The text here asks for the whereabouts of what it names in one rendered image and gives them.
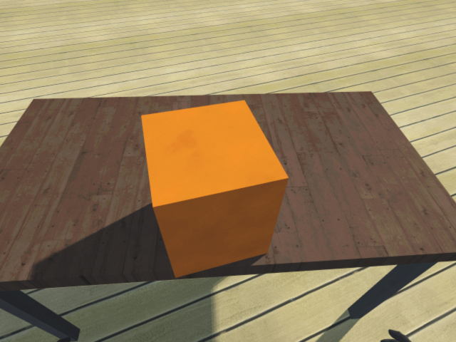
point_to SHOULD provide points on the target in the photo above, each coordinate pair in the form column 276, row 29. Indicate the carton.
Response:
column 216, row 184

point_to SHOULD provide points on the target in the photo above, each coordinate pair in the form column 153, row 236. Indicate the table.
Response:
column 76, row 206

